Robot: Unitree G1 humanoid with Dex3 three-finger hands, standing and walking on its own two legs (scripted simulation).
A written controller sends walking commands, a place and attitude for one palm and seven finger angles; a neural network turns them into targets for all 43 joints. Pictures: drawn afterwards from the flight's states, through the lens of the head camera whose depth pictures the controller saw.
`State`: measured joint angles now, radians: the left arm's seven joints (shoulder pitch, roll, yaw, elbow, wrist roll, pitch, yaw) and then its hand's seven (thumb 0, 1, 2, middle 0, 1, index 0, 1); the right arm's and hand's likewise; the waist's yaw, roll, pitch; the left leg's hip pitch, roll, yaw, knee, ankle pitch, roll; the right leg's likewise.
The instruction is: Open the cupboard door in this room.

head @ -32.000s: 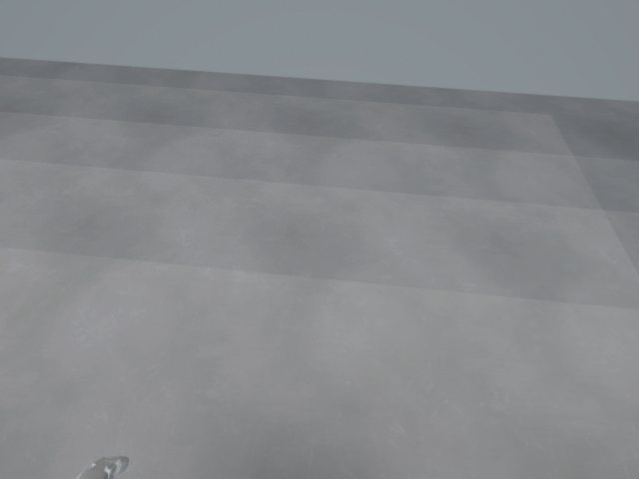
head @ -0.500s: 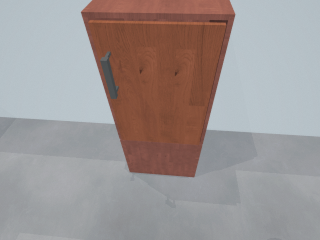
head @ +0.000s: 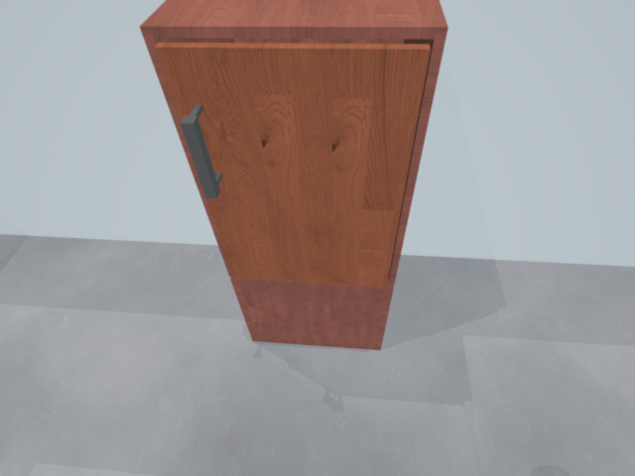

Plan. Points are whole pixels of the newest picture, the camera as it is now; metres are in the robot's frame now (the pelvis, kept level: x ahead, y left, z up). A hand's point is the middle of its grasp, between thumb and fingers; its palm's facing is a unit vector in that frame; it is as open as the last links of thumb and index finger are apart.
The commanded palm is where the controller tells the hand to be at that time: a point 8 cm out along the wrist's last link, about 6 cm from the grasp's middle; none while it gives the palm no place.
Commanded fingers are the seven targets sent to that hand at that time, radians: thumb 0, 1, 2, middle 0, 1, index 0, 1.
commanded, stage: shuffle to correct the standing spot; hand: left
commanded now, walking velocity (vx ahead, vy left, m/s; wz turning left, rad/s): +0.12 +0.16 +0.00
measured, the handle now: (205, 153) +0.60 +0.24 +0.07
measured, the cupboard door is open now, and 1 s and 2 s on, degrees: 0 0 0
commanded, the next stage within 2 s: come to a stop and stand still in 0.12 s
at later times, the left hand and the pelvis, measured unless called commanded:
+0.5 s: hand out of the picture +0.05 +0.20 -0.18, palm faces +0.02 -0.97 -0.22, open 7.4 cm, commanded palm none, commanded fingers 0.00 0.90 0.90 -0.20 -0.30 -0.20 -0.30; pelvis +0.03 +0.02 -0.01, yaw +0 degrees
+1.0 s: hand out of the picture +0.06 +0.26 -0.15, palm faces +0.03 -0.95 -0.30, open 7.4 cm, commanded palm none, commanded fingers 0.00 0.90 0.90 -0.20 -0.30 -0.20 -0.30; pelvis -0.03 +0.02 +0.00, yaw +1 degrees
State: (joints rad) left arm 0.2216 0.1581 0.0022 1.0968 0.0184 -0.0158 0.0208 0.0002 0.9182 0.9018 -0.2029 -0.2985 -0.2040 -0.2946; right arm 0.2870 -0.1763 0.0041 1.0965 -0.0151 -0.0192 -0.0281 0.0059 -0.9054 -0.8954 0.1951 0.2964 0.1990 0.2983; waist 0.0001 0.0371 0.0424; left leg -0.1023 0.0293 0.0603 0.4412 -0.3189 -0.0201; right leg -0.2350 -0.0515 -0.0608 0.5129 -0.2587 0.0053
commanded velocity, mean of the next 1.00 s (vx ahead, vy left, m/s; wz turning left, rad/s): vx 0.00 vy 0.01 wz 0.00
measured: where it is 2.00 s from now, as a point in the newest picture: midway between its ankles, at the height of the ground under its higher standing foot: outside the picture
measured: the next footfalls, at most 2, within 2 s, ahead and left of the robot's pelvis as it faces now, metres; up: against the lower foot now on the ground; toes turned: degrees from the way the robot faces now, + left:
none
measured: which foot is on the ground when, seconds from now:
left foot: down 0.00-1.00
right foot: down 0.00-1.00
